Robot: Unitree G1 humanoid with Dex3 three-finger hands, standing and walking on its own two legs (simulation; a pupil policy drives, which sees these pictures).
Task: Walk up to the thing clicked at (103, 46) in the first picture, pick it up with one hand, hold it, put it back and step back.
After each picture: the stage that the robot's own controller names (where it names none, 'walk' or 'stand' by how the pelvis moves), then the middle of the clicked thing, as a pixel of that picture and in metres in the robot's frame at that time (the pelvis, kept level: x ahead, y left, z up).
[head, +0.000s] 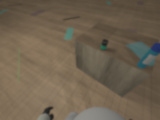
stand; (104, 45) +0.80 -0.12 -0.06
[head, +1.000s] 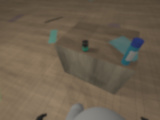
walk; (85, 46) +0.70 +0.12 -0.03
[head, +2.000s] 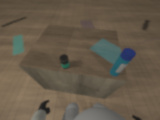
stand; (64, 61) +0.43 +0.23 -0.02
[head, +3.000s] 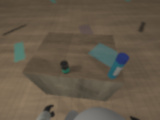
stand; (65, 67) +0.42 +0.24 -0.06
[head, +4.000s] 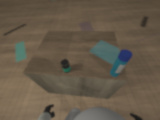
stand; (66, 66) +0.42 +0.24 -0.05
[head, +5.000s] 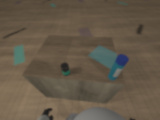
stand; (65, 69) +0.41 +0.24 -0.06
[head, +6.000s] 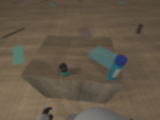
stand; (64, 70) +0.41 +0.24 -0.06
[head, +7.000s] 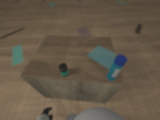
stand; (64, 70) +0.41 +0.25 -0.06
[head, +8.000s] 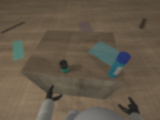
rise first; (64, 66) +0.42 +0.24 -0.06
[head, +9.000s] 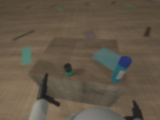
go down; (68, 70) +0.41 +0.23 -0.06
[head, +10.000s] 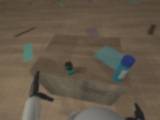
go down; (69, 68) +0.42 +0.23 -0.05
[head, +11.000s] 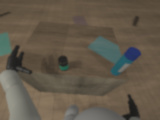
go down; (63, 63) +0.41 +0.21 -0.01
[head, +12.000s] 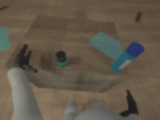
close in; (61, 59) +0.42 +0.21 +0.01
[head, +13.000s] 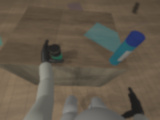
close; (56, 53) +0.44 +0.22 +0.04
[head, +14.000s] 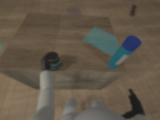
lift; (54, 61) +0.40 +0.23 +0.03
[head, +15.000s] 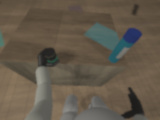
lift; (51, 57) +0.41 +0.25 +0.05
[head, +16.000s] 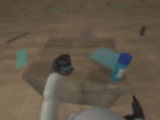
lift; (66, 64) +0.32 +0.17 +0.16
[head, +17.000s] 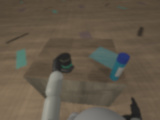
hold; (66, 63) +0.33 +0.17 +0.16
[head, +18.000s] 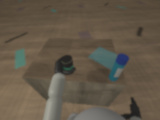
hold; (68, 65) +0.33 +0.16 +0.14
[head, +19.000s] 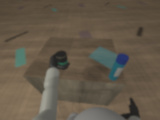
crouch; (62, 60) +0.36 +0.21 +0.14
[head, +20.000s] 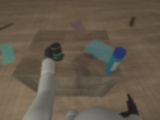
lower; (57, 52) +0.45 +0.23 +0.11
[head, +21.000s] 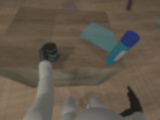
lower; (52, 52) +0.46 +0.23 +0.04
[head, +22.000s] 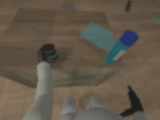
lower; (51, 53) +0.45 +0.23 +0.04
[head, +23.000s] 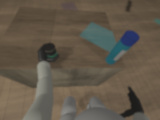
lower; (51, 52) +0.46 +0.24 +0.04
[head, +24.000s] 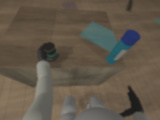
lower; (51, 52) +0.46 +0.24 +0.04
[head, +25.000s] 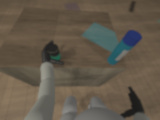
withdraw; (54, 53) +0.45 +0.22 +0.04
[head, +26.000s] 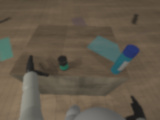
sink last; (63, 63) +0.42 +0.21 +0.00
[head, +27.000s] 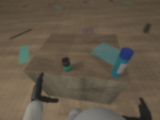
stand; (66, 64) +0.44 +0.24 +0.00
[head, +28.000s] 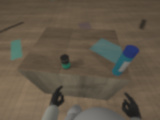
stand; (65, 62) +0.43 +0.22 +0.01
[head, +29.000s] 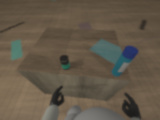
stand; (65, 62) +0.43 +0.23 +0.01
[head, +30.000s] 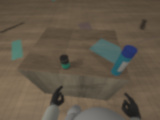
stand; (65, 62) +0.43 +0.23 +0.01
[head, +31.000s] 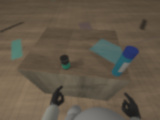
stand; (65, 62) +0.43 +0.23 +0.01
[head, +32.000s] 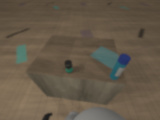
stand; (68, 66) +0.45 +0.22 -0.05
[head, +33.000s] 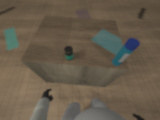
walk; (69, 53) +0.50 +0.19 -0.04
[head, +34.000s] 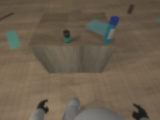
walk; (67, 36) +0.72 +0.28 -0.03
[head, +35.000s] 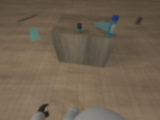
stand; (79, 28) +1.05 +0.21 -0.04
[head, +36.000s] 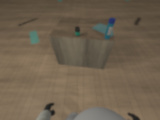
stand; (77, 31) +1.03 +0.23 -0.06
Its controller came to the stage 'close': yes
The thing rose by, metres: 0.21
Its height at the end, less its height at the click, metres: +0.00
